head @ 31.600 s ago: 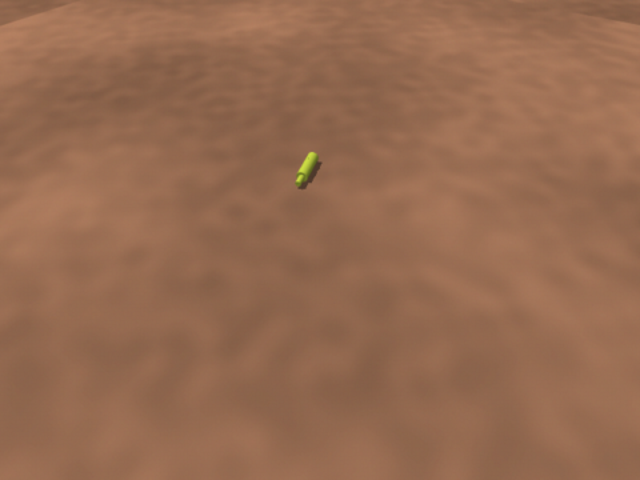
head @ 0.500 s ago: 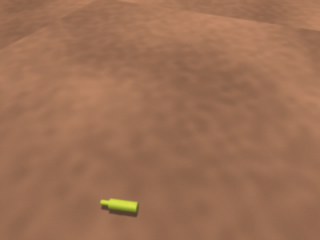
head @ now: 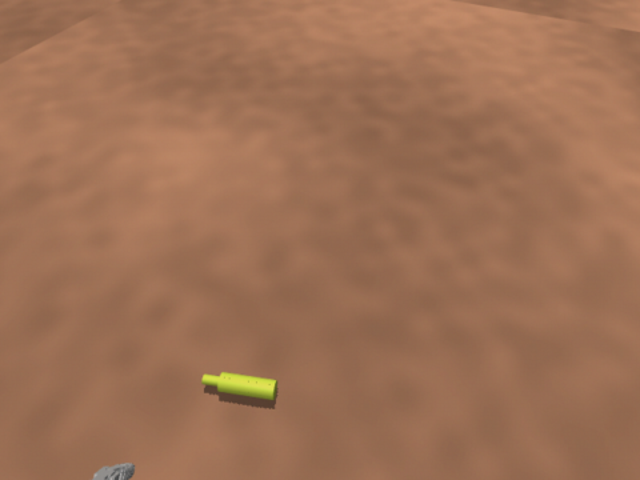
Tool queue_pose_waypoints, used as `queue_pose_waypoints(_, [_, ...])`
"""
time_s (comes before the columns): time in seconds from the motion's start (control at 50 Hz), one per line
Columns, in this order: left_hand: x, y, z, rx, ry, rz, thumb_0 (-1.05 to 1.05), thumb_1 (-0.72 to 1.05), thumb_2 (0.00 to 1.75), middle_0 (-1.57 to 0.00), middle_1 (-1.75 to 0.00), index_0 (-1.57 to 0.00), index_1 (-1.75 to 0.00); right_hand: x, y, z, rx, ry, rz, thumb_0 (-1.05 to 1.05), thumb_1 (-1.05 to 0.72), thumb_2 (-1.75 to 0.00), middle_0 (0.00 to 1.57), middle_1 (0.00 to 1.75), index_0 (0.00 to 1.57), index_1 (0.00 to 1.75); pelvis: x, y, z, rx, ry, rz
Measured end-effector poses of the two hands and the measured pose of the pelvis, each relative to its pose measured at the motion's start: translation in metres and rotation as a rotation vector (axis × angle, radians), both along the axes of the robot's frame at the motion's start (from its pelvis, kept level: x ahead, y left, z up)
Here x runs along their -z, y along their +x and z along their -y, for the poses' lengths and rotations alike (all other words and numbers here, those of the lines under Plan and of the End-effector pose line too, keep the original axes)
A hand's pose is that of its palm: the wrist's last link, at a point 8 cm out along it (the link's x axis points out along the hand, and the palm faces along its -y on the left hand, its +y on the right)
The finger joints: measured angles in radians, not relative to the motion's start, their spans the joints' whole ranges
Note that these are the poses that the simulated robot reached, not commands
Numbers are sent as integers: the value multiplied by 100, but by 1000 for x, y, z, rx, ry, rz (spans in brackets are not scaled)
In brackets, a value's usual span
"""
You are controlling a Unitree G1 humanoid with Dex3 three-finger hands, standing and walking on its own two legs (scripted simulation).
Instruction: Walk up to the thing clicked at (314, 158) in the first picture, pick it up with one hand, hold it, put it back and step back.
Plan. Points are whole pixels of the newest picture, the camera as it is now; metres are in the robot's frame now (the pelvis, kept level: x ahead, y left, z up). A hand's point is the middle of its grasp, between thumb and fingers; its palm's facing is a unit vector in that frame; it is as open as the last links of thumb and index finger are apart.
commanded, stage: rise first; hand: left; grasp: from above
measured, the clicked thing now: (239, 384) +0.49 +0.26 -0.75
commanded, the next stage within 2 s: none
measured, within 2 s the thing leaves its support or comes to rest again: neither
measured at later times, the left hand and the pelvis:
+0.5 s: hand out of the picture +0.15 +0.26 -0.21, palm faces -0.12 -0.91 -0.40, open 13.9 cm; pelvis +0.00 +0.01 -0.07, yaw -1 degrees
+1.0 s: hand out of the picture +0.14 +0.27 -0.27, palm faces -0.29 -0.80 -0.52, open 14.1 cm; pelvis -0.02 +0.01 -0.14, yaw -1 degrees
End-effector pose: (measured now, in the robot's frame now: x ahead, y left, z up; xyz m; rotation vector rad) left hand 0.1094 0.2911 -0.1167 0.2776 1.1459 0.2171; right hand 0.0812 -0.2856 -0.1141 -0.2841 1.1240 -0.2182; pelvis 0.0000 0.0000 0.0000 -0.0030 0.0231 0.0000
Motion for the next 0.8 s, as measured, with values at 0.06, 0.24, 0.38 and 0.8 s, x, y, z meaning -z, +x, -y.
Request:
queue_pose_waypoints(0.06, [7,25,-1,29,-6,29,1,66,94,-14,-55,-14,-55,4,2,-10,-4,14,35,0,-89,-89,20,30,20,30,8,-6,2,4,-2,-50])
queue_pose_waypoints(0.24, [15,44,-3,111,40,2,0,7,99,-5,-95,-7,-94,13,9,-31,27,62,127,0,-89,-89,20,30,20,30,23,-3,-3,17,-9,-116])
queue_pose_waypoints(0.38, [38,34,-7,119,66,-23,0,-33,100,-6,-105,-7,-105,25,32,-35,-13,44,206,1,-88,-89,20,30,20,30,47,0,-8,16,-16,-189])
queue_pose_waypoints(0.8, [68,27,-10,222,127,-14,0,-53,98,-8,-107,-9,-106,53,81,-50,-102,27,358,1,-88,-89,20,30,20,30,96,-2,-12,5,-39,-304])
